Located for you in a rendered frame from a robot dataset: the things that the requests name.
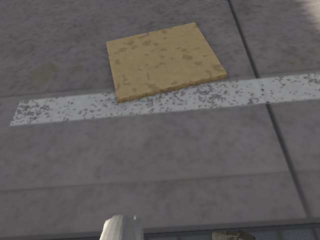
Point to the right robot hand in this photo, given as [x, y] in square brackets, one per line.
[232, 235]

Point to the robot left thigh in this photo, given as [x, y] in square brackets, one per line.
[123, 227]

